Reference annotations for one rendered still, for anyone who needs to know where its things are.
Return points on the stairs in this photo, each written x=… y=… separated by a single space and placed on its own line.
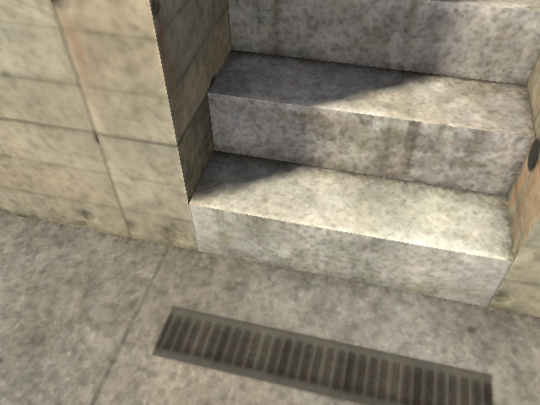
x=371 y=140

